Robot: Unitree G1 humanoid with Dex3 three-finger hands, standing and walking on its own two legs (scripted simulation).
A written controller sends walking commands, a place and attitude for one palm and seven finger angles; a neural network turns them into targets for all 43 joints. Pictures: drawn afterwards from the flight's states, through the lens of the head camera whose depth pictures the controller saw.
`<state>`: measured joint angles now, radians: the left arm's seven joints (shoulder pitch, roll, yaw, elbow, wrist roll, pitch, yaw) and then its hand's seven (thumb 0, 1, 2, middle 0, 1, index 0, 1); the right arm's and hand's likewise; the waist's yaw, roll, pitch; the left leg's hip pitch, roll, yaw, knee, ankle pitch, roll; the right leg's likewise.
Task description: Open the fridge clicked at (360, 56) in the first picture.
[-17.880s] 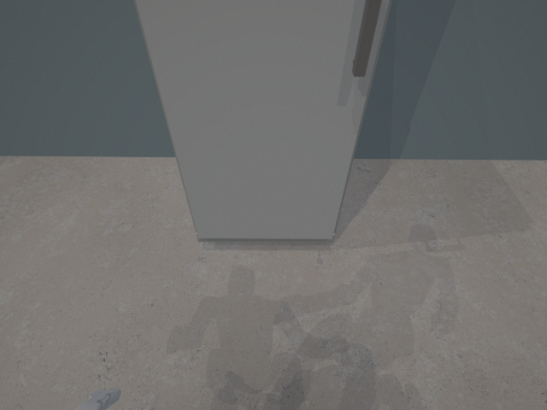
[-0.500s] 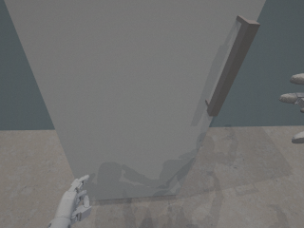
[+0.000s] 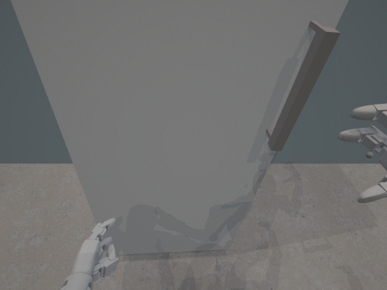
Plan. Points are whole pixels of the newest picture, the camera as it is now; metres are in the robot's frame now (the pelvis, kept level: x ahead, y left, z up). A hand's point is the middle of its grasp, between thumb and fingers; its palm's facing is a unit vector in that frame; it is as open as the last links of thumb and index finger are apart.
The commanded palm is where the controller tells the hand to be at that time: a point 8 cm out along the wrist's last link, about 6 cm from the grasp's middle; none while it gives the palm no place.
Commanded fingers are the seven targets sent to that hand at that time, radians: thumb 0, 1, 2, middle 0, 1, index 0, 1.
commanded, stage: move the hooked fingers beside the handle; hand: right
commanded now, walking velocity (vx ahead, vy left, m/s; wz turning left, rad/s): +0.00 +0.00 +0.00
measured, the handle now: (292, 93) +0.46 -0.20 +0.23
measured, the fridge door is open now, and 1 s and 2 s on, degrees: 0 0 0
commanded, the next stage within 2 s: none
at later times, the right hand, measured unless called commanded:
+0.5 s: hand (363, 129) +0.33 -0.28 +0.24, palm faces +0.04 +0.99 -0.11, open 13.9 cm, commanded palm +0.29 -0.32 +0.25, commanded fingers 0.00 0.50 -0.30 0.30 1.20 0.30 1.20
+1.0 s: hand (343, 118) +0.37 -0.27 +0.24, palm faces -0.02 +1.00 -0.09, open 14.0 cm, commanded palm +0.34 -0.32 +0.24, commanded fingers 0.00 0.50 -0.30 0.30 1.20 0.30 1.20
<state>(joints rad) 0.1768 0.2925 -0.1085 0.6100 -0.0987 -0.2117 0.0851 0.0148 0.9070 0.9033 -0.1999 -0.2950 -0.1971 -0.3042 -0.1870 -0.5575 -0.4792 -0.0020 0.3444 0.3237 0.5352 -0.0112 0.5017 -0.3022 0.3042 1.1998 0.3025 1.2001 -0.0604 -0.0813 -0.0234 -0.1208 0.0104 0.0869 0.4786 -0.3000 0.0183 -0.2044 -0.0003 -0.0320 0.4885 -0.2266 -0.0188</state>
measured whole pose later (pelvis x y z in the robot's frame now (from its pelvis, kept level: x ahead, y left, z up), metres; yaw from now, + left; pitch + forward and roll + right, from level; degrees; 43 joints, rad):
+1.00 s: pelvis +0.01 +0.00 +0.00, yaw +0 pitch -1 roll +0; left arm 0.22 0.30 -0.09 0.63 -0.10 -0.18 0.10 0.01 0.91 0.90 -0.20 -0.30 -0.20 -0.30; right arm -0.53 -0.58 -0.44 0.45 0.26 0.21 0.50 -0.01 0.50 -0.30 0.30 1.20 0.30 1.20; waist -0.01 -0.05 -0.03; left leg -0.15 0.01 0.09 0.47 -0.31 0.02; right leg -0.24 0.00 -0.03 0.49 -0.24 -0.02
